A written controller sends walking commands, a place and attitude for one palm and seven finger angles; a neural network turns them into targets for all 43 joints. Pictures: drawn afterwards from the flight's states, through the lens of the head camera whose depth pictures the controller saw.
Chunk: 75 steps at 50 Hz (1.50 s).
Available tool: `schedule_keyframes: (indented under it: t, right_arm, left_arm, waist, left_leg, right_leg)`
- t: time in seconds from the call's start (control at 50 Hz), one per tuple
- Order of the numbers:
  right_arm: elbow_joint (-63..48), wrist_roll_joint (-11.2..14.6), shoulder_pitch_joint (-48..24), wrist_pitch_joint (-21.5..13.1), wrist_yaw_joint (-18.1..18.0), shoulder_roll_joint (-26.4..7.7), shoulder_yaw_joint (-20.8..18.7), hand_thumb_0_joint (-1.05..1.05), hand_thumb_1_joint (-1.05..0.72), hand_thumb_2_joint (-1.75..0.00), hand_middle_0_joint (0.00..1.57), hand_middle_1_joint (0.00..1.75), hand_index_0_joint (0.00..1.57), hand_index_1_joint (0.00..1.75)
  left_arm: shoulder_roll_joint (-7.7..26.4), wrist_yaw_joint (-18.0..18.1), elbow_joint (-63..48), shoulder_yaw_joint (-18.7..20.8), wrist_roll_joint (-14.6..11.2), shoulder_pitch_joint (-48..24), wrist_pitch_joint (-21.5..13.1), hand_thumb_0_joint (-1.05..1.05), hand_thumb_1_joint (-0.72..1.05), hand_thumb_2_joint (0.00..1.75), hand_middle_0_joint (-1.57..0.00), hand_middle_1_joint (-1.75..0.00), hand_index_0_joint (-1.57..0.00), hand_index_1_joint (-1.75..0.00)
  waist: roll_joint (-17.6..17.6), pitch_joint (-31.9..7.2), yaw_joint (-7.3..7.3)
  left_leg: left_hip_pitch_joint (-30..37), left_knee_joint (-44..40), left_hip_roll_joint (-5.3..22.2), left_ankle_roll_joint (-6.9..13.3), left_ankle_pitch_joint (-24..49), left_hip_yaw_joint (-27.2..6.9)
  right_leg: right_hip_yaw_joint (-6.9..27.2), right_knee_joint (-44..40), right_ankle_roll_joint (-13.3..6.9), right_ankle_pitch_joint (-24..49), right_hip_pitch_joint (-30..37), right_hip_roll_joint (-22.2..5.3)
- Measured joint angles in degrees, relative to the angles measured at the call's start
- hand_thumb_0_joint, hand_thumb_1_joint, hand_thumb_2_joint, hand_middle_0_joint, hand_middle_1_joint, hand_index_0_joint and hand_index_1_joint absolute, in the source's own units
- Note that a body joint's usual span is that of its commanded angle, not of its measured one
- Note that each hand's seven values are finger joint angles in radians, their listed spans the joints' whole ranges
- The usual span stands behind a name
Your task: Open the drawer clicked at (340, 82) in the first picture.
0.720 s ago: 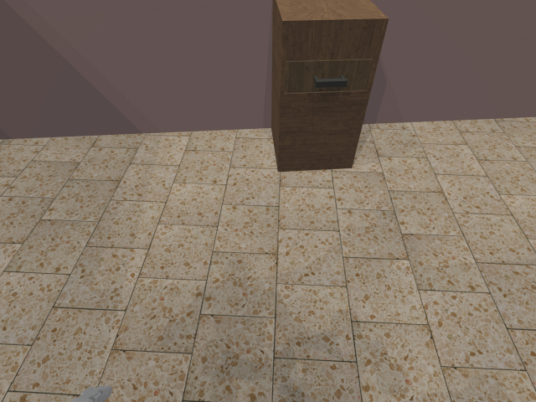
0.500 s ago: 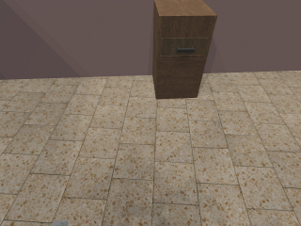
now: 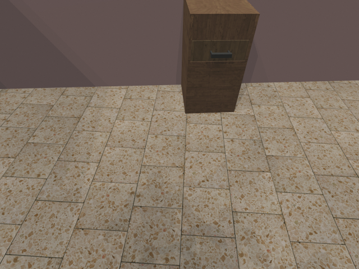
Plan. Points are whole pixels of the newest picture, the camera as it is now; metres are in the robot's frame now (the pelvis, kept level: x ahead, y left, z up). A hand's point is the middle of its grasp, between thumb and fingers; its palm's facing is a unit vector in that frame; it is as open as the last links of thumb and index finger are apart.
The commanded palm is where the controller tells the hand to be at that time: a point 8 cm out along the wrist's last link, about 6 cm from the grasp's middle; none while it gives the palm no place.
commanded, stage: stand and wait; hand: left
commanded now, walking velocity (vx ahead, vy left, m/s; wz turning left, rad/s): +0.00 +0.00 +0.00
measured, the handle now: (220, 53) +1.48 -0.20 -0.21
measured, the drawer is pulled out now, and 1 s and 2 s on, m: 0.00 0.00 0.00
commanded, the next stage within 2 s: look at it before walking up in 0.10 s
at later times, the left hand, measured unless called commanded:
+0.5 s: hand out of the picture +0.07 +0.25 -0.15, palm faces -0.02 -0.94 -0.34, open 7.4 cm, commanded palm none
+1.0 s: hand out of the picture +0.07 +0.24 -0.16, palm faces -0.06 -0.94 -0.33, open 7.4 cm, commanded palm none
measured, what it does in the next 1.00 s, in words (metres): stands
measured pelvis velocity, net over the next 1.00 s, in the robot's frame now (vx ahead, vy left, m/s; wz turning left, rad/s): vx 0.00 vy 0.00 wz -0.06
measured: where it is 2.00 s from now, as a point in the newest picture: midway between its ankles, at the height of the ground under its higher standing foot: outside the picture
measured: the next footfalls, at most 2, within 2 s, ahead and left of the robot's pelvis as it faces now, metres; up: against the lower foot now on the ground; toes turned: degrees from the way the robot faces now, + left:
left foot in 1.76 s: +0.30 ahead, +0.06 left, +0.00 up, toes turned -23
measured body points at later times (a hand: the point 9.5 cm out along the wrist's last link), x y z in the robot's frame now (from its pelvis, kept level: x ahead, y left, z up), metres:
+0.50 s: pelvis +0.00 +0.00 +0.00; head +0.00 +0.00 +0.45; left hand +0.08 +0.30 -0.13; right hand +0.08 -0.29 -0.13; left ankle +0.02 +0.13 -0.74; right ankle +0.02 -0.12 -0.74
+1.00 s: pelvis +0.00 +0.00 +0.00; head +0.01 +0.00 +0.45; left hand +0.08 +0.29 -0.14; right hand +0.08 -0.29 -0.14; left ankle +0.02 +0.13 -0.74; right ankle +0.02 -0.12 -0.74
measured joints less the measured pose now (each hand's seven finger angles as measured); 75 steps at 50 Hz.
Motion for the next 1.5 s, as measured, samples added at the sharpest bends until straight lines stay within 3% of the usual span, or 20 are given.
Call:
schedule_keyframes:
  t: [0.92, 1.08, 1.14, 1.2, 1.24, 1.3, 1.4, 1.5]
  right_arm:
    - [-0.2, 0.0, -2.2, 0.0, -0.3, 0.3, -0.1, 0.01, -0.91, -0.9, 0.2, 0.3, 0.21, 0.3]
    - [-4.6, -0.1, -1.2, 1.3, -1.0, 4.2, -0.9, 0.01, -0.91, -0.9, 0.2, 0.3, 0.21, 0.3]
    - [-5.5, -0.2, -0.5, 1.6, -0.7, 5.5, -1.2, 0.01, -0.91, -0.9, 0.2, 0.3, 0.21, 0.3]
    - [-5.9, -0.3, 1.0, 2.3, -0.3, 5.6, -1.7, 0.01, -0.91, -0.9, 0.2, 0.3, 0.21, 0.3]
    - [-5.8, -0.4, 1.7, 3.3, -0.1, 5.6, -2.1, 0.01, -0.91, -0.9, 0.2, 0.3, 0.21, 0.3]
    - [-5.7, -0.6, 2.1, 3.2, 0.7, 5.8, -2.5, 0.01, -0.91, -0.9, 0.2, 0.3, 0.21, 0.3]
    - [-7.6, -0.9, 1.4, 1.4, 1.0, 5.8, -3.3, 0.01, -0.91, -0.9, 0.2, 0.3, 0.2, 0.3]
    - [-8.5, -0.9, 0.5, 0.8, 0.6, 5.6, -3.9, 0.01, -0.91, -0.9, 0.2, 0.3, 0.2, 0.3]
  left_arm:
    - [-0.2, 0.2, -0.5, 0.2, 0.1, -0.8, 0.1, 0.0, 0.9, 0.9, -0.21, -0.3, -0.2, -0.3]
    - [-2.8, -0.1, -3.9, 1.2, 0.4, 1.9, 2.9, 0.0, 0.91, 0.9, -0.2, -0.3, -0.2, -0.3]
    - [-4.1, -0.7, -5.1, 1.8, 0.4, 3.4, 3.4, 0.0, 0.91, 0.9, -0.2, -0.3, -0.2, -0.3]
    - [-6.0, -1.5, -6.2, 2.2, 0.8, 6.2, 2.9, 0.0, 0.91, 0.9, -0.2, -0.3, -0.2, -0.3]
    - [-7.0, -1.1, -6.7, 2.3, 1.0, 7.9, 1.6, 0.0, 0.91, 0.9, -0.2, -0.3, -0.2, -0.3]
    - [-8.6, -0.3, -6.6, 2.3, 0.7, 10.7, 0.4, 0.0, 0.91, 0.9, -0.2, -0.3, -0.2, -0.3]
    - [-10.6, -0.5, -5.2, 2.1, 0.4, 14.7, -1.2, 0.0, 0.9, 0.9, -0.21, -0.3, -0.2, -0.3]
    - [-11.6, -0.4, -4.4, 2.3, 0.6, 16.4, -2.4, 0.0, 0.9, 0.9, -0.21, -0.3, -0.2, -0.3]
  waist:
    - [0.0, 0.2, 0.55]
    - [-1.1, 1.7, 0.95]
    - [-1.3, 2.7, 1.63]
    - [1.0, 1.8, 2.2]
    - [1.8, 1.1, 2.37]
    - [1.8, 0.7, 2.87]
    - [1.2, 0.1, 2.36]
    - [1.6, -0.3, 2.48]
  left_leg:
    - [1.2, -1.4, 0.4, 0.1, 0.0, 1.2]
    - [-2.4, 4.6, 1.4, -0.2, -3.2, 5.7]
    - [-2.6, 7.3, 2.4, -0.6, -4.9, 8.2]
    - [-4.4, 13.6, 5.2, -1.2, -10.0, 9.5]
    - [-9.6, 25.9, 4.7, -1.4, -16.9, 5.9]
    - [-15.8, 37.4, 3.3, -1.0, -12.4, 3.0]
    - [-21.3, 39.5, 3.8, -2.1, -2.8, 2.1]
    - [-23.5, 37.3, 4.8, -3.1, 0.0, 0.5]
  right_leg:
    - [1.2, -1.7, 0.2, 0.7, 0.8, 0.3]
    - [5.1, 8.0, 0.1, -2.4, -6.4, 1.5]
    - [2.4, 17.0, 0.6, -10.2, -9.5, 0.7]
    - [-0.3, 15.6, -0.3, -10.4, -8.0, 0.6]
    - [-0.8, 16.3, -2.6, -8.4, -8.6, 1.7]
    - [-0.1, 10.9, -3.9, -6.7, -5.9, 2.8]
    - [3.4, 0.4, -4.1, -1.7, -1.6, 3.9]
    - [6.2, -3.8, -3.8, -0.9, 1.1, 5.0]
